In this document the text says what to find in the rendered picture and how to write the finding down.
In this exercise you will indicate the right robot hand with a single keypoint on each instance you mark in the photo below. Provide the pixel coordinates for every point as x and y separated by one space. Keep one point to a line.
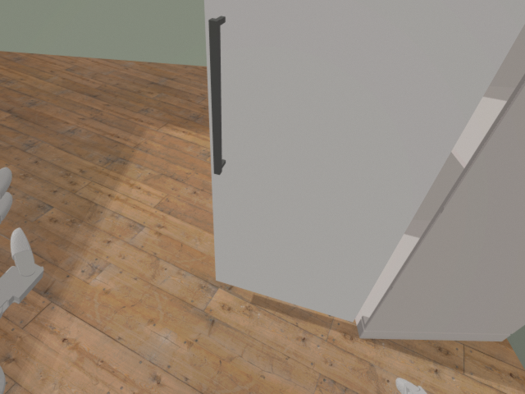
405 387

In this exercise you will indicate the fridge door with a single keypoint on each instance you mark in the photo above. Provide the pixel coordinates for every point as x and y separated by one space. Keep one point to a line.
336 118

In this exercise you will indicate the handle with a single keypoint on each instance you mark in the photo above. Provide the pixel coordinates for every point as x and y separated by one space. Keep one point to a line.
215 69

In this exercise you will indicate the left robot hand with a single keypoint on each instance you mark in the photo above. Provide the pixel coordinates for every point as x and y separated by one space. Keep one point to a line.
19 280

